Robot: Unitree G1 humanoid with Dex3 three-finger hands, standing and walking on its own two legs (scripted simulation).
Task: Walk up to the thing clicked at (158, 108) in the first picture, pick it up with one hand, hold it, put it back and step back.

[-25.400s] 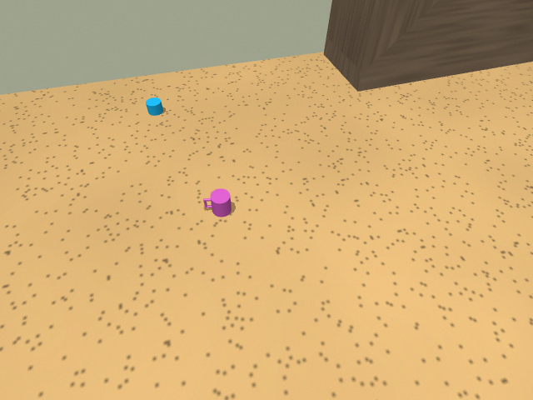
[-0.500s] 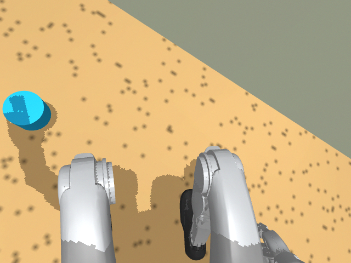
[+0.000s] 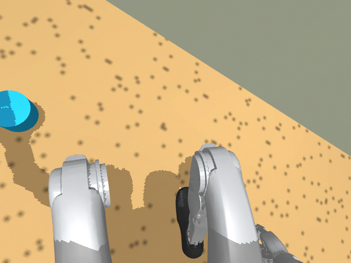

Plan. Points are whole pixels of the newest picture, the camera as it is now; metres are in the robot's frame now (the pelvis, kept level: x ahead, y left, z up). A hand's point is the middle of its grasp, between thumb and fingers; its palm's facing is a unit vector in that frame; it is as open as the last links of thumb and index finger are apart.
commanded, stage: rise first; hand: left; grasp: from above
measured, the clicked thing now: (14, 112) +0.44 +0.35 -0.28
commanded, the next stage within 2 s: approach in 0.02 s
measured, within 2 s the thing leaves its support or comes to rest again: neither
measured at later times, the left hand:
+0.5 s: hand (3, 96) +0.45 +0.34 -0.17, palm faces -0.36 -0.09 -0.93, open 14.0 cm
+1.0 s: hand out of the picture +0.39 +0.37 -0.18, palm faces -0.49 -0.15 -0.86, open 13.9 cm
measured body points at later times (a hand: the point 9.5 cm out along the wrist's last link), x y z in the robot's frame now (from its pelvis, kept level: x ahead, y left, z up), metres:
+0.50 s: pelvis +0.00 +0.00 +0.00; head +0.23 +0.11 +0.37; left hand +0.46 +0.34 -0.12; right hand +0.08 -0.27 -0.09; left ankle +0.07 +0.13 -0.28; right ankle +0.10 -0.14 -0.28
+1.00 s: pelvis +0.00 +0.00 +0.00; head +0.24 +0.10 +0.37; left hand +0.41 +0.38 -0.13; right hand +0.08 -0.28 -0.10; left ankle +0.07 +0.13 -0.28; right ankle +0.10 -0.14 -0.28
